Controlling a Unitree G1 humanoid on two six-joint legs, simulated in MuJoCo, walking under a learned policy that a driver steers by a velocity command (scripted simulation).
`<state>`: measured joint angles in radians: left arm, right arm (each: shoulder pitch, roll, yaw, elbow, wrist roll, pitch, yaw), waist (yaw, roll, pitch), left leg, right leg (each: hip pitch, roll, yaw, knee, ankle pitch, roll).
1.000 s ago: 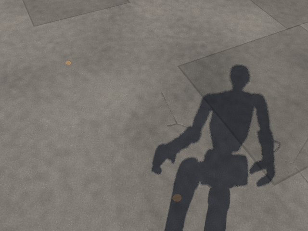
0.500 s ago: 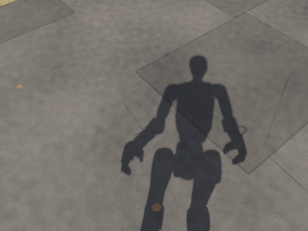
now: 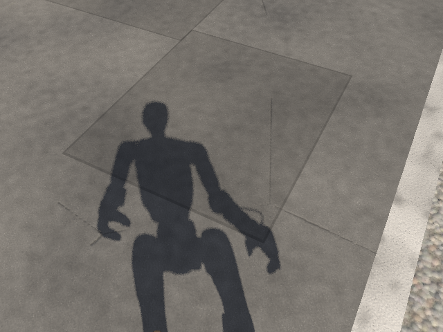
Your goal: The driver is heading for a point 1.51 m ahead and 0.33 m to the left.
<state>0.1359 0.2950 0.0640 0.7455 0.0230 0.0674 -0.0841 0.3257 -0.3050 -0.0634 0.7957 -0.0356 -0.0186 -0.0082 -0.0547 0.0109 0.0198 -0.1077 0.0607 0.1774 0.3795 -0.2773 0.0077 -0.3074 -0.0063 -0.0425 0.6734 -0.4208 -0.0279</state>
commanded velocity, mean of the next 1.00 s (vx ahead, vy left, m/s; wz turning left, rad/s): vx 0.24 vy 0.00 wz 0.21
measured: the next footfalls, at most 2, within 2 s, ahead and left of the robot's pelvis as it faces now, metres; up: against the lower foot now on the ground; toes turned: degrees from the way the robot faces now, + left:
right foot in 0.06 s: +0.04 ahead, -0.11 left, +0.00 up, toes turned -4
left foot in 0.52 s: +0.40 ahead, +0.01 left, +0.00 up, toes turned +3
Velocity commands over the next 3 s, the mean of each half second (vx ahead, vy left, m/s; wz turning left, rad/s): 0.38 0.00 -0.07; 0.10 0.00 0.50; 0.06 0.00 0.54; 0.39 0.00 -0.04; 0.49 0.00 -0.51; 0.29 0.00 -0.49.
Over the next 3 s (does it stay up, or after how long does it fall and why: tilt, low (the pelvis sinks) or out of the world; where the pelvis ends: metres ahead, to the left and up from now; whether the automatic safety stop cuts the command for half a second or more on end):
stays up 0.94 0.23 0.00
